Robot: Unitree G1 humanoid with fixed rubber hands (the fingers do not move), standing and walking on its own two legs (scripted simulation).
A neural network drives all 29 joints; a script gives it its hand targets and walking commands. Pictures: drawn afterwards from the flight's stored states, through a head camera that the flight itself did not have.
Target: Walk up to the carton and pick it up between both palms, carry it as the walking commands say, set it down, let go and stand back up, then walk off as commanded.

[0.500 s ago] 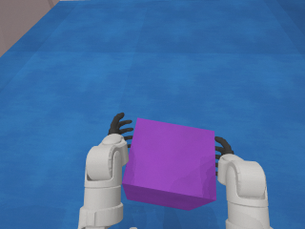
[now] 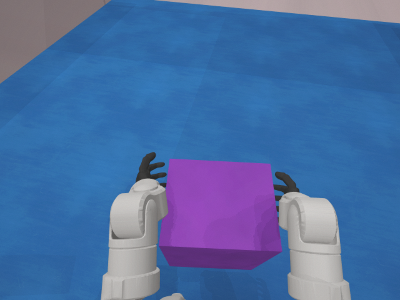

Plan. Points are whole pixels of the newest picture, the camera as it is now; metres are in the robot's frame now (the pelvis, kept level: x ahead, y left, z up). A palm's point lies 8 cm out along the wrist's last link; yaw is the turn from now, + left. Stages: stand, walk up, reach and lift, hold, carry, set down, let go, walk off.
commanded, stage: carry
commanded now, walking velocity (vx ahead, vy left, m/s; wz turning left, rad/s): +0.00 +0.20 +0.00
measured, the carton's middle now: (214, 220) +0.29 +0.01 -0.02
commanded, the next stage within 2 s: none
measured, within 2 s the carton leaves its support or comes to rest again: neither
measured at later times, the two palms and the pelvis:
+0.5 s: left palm (122, 208) +0.25 +0.17 +0.10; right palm (278, 260) +0.19 -0.08 +0.07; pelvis -0.08 +0.08 +0.02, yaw -4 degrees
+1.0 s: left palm out of the picture +0.16 +0.34 +0.09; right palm (175, 283) +0.15 +0.08 +0.06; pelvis -0.15 +0.19 +0.00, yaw -2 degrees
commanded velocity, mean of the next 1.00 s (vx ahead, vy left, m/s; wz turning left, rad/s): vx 0.00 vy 0.20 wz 0.00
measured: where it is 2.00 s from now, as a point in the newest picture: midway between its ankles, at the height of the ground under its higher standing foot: outside the picture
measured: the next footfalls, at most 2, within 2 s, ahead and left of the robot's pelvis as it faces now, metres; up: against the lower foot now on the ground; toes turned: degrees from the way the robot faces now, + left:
right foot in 0.30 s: -0.03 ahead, -0.04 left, +0.00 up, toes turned -13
left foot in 0.62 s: -0.03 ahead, +0.29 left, +0.00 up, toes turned +1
